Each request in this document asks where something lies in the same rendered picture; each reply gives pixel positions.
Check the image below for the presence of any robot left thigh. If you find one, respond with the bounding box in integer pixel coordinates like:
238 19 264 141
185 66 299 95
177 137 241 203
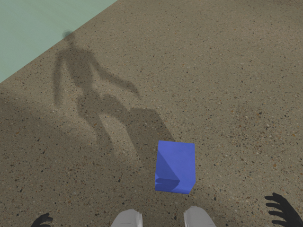
111 210 143 227

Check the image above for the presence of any left robot hand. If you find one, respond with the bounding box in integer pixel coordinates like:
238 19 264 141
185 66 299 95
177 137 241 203
31 213 53 227

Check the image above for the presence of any carton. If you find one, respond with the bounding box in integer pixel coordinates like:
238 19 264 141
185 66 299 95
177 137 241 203
155 140 196 194

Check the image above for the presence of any right robot hand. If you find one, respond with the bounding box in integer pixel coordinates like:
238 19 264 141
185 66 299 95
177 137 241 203
265 192 303 227

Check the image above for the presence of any robot thigh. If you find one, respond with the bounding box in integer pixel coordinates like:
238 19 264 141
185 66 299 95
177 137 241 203
111 210 143 227
184 207 216 227

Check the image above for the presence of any robot right thigh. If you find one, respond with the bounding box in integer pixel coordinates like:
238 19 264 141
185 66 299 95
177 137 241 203
184 207 216 227

